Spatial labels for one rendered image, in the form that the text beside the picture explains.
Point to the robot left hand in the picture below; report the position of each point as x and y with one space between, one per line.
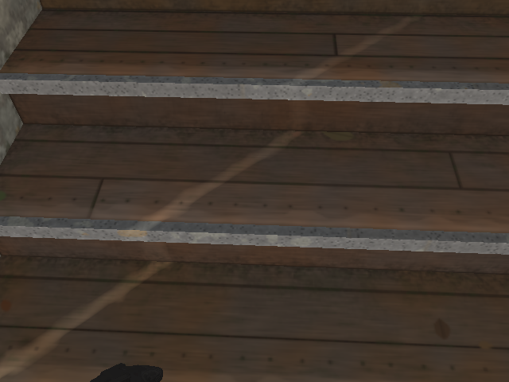
135 373

